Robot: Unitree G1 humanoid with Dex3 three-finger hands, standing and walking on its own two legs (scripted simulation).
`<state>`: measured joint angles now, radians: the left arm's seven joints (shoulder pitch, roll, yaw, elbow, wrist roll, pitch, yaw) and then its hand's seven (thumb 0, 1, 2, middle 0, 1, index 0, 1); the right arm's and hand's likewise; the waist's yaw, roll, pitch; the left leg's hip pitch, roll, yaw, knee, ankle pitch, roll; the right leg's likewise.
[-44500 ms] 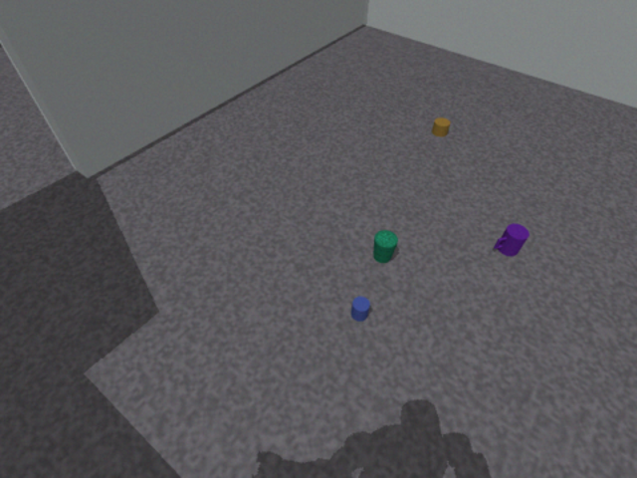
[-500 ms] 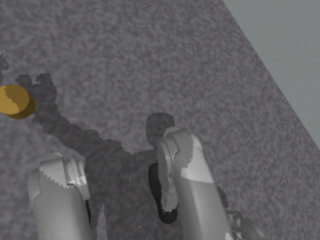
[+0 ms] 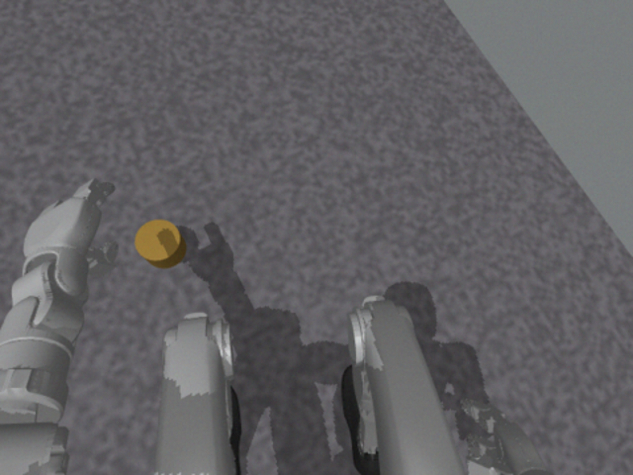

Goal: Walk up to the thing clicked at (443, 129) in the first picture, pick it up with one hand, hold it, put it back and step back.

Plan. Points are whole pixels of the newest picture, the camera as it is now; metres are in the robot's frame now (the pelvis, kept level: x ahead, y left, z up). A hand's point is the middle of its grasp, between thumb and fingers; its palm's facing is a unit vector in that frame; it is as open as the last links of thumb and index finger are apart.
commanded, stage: home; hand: left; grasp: from above
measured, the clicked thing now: (161, 244) +0.50 +0.26 -0.39
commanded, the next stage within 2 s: none
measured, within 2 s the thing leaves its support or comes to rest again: neither
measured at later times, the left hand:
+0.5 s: hand (48, 361) +0.26 +0.21 +0.09, palm faces +0.04 -0.94 -0.33, open 7.4 cm
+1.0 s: hand out of the picture +0.22 +0.20 +0.25, palm faces +0.17 -0.96 -0.21, open 7.4 cm
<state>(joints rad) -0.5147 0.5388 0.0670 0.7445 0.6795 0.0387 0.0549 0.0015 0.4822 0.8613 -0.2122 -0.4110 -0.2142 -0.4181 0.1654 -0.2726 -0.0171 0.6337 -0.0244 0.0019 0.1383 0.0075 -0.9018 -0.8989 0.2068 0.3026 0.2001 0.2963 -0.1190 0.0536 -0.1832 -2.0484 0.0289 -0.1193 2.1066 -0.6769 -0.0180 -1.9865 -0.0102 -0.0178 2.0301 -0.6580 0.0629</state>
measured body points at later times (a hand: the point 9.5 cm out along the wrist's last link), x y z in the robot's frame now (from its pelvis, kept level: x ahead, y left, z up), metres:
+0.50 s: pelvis +0.02 -0.01 +0.18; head +0.13 +0.02 +0.61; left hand +0.26 +0.26 +0.11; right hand +0.24 -0.22 +0.09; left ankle +0.08 +0.13 -0.39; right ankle +0.10 -0.15 -0.39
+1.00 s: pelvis +0.07 +0.00 +0.29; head +0.08 +0.01 +0.74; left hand +0.20 +0.25 +0.26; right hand +0.26 -0.23 +0.23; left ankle +0.08 +0.13 -0.39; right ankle +0.10 -0.15 -0.39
